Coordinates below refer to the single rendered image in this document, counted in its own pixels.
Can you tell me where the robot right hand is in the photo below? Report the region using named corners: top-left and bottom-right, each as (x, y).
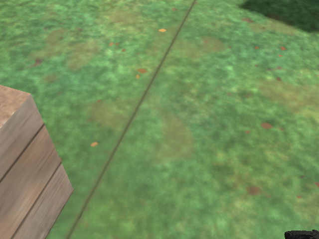
top-left (284, 229), bottom-right (319, 239)

